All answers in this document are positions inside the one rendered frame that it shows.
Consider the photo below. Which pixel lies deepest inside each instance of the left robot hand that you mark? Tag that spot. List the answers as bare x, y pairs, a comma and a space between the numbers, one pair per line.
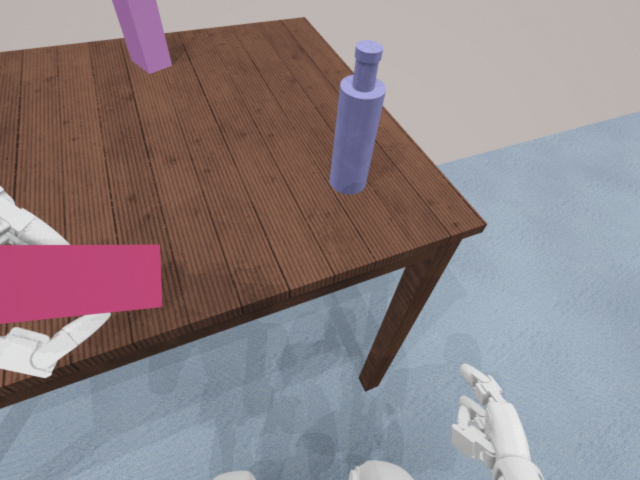
26, 351

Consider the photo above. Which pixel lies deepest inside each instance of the table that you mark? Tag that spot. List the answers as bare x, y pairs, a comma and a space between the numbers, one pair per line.
223, 159

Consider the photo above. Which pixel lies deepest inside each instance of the sponge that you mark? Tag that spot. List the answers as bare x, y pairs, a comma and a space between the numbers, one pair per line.
53, 281

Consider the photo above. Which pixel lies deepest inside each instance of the robot right forearm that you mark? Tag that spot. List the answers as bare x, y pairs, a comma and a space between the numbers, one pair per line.
516, 468

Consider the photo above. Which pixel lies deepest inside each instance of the right robot thigh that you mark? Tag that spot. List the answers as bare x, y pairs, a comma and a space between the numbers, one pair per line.
379, 470

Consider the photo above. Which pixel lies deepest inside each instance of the right robot hand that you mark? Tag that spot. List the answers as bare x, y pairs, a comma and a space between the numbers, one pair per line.
497, 432

